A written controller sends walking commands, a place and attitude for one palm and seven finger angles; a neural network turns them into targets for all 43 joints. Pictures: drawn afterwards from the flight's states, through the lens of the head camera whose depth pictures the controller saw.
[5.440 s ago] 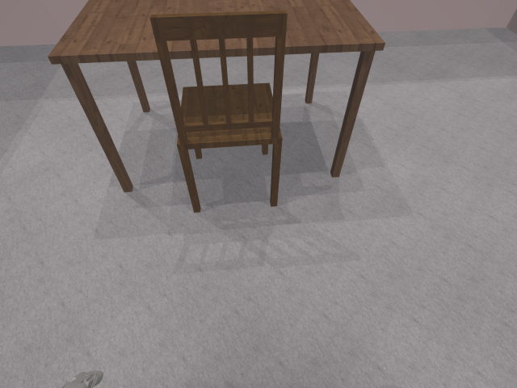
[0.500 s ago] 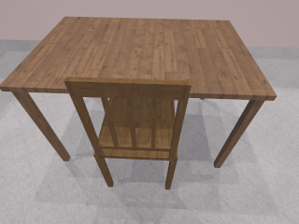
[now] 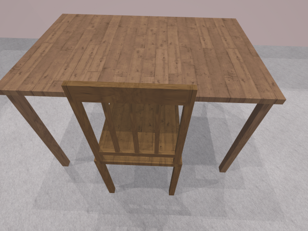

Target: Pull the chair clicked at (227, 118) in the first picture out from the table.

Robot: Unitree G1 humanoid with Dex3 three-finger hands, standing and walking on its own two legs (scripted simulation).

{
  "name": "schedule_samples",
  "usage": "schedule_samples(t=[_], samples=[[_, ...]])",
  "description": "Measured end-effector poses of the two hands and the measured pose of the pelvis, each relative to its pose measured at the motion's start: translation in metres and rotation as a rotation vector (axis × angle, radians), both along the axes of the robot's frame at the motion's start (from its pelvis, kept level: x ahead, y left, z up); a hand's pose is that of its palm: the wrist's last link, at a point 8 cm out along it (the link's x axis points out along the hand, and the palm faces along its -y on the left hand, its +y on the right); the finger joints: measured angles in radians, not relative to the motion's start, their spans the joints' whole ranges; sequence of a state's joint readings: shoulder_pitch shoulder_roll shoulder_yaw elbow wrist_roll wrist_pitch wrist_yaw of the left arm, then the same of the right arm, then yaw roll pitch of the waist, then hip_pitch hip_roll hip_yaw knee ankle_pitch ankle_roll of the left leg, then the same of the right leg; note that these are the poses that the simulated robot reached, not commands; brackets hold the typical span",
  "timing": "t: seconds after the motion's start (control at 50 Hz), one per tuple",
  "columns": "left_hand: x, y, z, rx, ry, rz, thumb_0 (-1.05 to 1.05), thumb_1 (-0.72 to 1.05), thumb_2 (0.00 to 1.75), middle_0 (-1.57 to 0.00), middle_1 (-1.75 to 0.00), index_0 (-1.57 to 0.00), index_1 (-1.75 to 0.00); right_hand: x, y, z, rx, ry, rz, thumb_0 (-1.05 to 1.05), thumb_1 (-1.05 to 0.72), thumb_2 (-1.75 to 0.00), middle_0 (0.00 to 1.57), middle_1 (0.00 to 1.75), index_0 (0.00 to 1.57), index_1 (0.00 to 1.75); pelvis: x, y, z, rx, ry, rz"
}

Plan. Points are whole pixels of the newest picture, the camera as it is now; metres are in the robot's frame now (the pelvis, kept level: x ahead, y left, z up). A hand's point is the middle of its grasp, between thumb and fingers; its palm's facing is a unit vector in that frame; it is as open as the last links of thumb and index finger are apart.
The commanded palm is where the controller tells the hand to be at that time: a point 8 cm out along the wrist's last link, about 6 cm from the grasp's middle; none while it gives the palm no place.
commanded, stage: look again from close up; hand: left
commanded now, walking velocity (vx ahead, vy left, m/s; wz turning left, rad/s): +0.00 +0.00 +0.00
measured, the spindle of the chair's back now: (134, 130) +0.47 +0.11 -0.09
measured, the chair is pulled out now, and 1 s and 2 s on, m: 0.00 0.00 0.00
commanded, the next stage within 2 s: raise the hand toward the chair's back in 0.82 s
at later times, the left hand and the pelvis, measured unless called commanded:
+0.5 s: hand out of the picture +0.02 +0.21 -0.18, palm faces -0.01 -0.98 -0.21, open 7.4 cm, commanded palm none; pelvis +0.00 +0.02 -0.01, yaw -1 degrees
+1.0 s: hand out of the picture +0.04 +0.21 -0.15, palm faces +0.14 -0.97 -0.21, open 7.4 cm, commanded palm +0.09 +0.25 -0.07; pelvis -0.02 +0.03 -0.01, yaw -1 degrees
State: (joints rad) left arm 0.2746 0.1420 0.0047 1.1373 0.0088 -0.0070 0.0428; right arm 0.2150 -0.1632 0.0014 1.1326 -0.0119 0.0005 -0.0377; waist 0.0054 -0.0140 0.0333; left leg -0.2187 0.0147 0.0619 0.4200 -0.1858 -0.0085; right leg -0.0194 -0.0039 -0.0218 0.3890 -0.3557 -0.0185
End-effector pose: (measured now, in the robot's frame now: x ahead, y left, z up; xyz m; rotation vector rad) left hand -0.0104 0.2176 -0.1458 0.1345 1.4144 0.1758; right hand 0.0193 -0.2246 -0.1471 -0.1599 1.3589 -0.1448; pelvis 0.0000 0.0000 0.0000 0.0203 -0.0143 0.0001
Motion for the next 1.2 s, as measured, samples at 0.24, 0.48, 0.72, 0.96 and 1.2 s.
schedule_samples(t=[0.24, 0.48, 0.72, 0.96, 1.2], samples=[[0.013, 0.017, -0.006, 0.013, -0.067, -0.049, 0.0, 0.9, 0.9, -0.2, -0.3, -0.2, -0.3, 0.011, 0.008, -0.004, -0.002, -0.085, 0.016, 0.0, -0.91, -0.9, 0.19, 0.3, 0.2, 0.3, -0.003, 0.013, -0.011, -0.026, 0.002, -0.005], [0.023, 0.037, -0.004, 0.017, -0.086, -0.069, 0.0, 0.91, 0.9, -0.2, -0.3, -0.2, -0.3, 0.003, 0.02, 0.001, -0.004, -0.056, 0.015, 0.0, -0.91, -0.9, 0.2, 0.3, 0.2, 0.3, -0.005, 0.024, -0.008, -0.014, 0.009, -0.011], [0.004, 0.041, -0.005, 0.01, -0.034, -0.06, 0.0, 0.91, 0.9, -0.2, -0.3, -0.2, -0.3, 0.0, 0.024, 0.004, -0.008, -0.042, 0.005, 0.01, -0.91, -0.9, 0.2, 0.3, 0.2, 0.3, -0.004, 0.028, -0.005, -0.011, 0.002, -0.018], [-0.01, 0.034, 0.0, -0.008, -0.038, -0.002, 0.01, 0.9, 0.9, -0.2, -0.3, -0.2, -0.3, -0.004, 0.024, 0.007, -0.013, -0.064, 0.001, 0.01, -0.91, -0.9, 0.2, 0.3, 0.2, 0.3, -0.01, 0.03, -0.004, -0.02, 0.009, -0.011], [0.171, 0.023, 0.137, -0.087, -1.426, -0.156, 0.01, 0.77, 0.84, -0.18, -0.28, -0.18, -0.27, 0.08, -0.012, 0.025, -0.088, -0.703, 0.093, 0.01, -0.9, -0.9, 0.2, 0.3, 0.2, 0.3, -0.059, 0.012, -0.054, -0.024, 0.185, 0.004]])
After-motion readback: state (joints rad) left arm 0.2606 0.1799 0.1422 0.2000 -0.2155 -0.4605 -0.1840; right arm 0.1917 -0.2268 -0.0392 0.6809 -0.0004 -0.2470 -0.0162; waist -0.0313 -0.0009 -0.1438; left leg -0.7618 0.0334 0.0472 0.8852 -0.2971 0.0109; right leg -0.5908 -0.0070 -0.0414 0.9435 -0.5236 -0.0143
